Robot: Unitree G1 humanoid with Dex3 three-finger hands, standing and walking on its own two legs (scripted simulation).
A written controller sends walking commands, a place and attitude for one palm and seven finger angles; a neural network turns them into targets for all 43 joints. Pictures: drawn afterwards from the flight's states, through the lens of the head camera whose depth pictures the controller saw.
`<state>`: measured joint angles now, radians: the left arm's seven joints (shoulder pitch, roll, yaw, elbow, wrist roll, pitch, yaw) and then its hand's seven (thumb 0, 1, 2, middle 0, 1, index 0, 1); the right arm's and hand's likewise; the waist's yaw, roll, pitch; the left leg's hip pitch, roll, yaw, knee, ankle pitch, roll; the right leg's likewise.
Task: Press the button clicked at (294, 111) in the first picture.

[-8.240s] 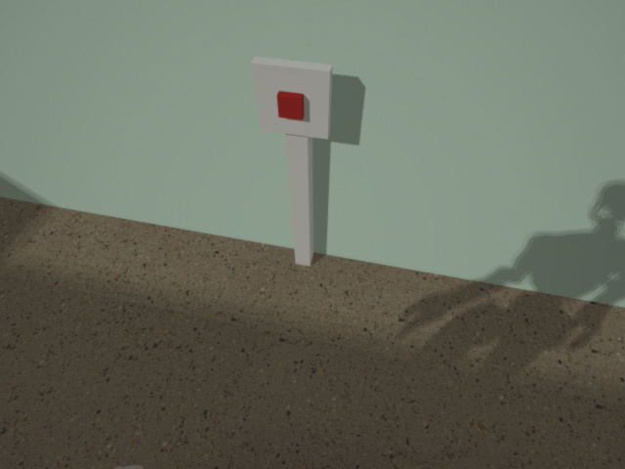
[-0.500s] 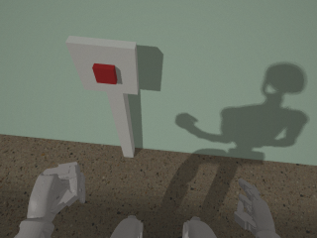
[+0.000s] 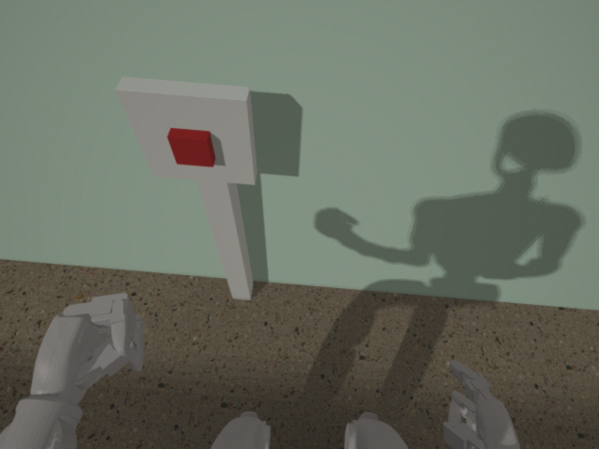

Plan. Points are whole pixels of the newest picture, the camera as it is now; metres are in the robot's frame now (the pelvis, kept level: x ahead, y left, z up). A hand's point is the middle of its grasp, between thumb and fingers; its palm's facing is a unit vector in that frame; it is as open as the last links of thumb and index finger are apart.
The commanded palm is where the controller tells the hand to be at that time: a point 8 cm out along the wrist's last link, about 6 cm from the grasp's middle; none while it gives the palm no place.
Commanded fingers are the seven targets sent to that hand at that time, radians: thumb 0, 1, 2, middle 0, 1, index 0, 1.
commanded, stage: raise the hand and make a fist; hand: left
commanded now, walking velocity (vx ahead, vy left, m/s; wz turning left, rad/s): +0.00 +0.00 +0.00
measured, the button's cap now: (193, 146) +0.53 +0.20 +0.05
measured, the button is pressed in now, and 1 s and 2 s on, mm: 0 0 0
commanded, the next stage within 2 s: aim a knuckle at the button in 0.30 s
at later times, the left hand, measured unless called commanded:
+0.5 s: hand (139, 351) +0.22 +0.20 +0.04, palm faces -0.01 -1.00 -0.06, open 3.1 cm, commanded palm +0.22 +0.25 +0.04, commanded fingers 0.00 0.90 0.90 -1.30 -1.50 -1.30 -1.50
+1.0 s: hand (173, 273) +0.32 +0.19 +0.03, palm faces -0.03 -1.00 -0.05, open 3.1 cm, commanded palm +0.31 +0.24 +0.03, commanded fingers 0.00 0.90 0.90 -1.30 -1.50 -1.30 -1.50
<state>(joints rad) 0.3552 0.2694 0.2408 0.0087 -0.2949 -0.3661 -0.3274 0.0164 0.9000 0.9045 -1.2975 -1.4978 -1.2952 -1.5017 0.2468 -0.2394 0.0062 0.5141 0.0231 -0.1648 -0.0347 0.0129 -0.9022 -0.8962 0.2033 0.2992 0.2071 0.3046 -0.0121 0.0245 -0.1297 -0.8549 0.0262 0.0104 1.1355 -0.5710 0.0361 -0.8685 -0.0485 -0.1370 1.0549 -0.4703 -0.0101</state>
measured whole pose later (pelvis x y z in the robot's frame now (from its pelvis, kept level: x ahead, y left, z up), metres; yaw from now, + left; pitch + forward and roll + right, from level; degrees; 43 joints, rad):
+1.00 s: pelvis -0.01 -0.01 +0.00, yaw -1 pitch +19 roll -2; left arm -0.09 0.28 0.25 0.38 -0.24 -0.38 -0.28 0.02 0.90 0.90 -1.30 -1.50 -1.30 -1.50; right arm 0.26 -0.26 0.01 0.57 0.02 -0.14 -0.03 0.01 -0.90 -0.90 0.20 0.30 0.21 0.30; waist -0.04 0.02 -0.13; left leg -0.91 0.03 0.03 1.14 -0.55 0.03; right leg -0.94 -0.05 -0.12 1.08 -0.46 -0.02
